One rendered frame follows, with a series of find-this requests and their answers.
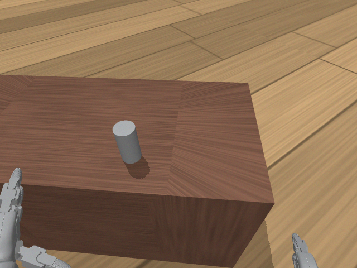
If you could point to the left robot hand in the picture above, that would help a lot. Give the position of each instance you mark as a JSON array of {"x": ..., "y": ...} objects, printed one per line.
[{"x": 11, "y": 247}]

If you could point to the can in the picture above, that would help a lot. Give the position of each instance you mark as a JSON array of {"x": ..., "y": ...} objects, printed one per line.
[{"x": 127, "y": 140}]

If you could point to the right robot hand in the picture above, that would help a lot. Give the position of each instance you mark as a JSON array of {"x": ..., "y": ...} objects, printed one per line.
[{"x": 302, "y": 258}]

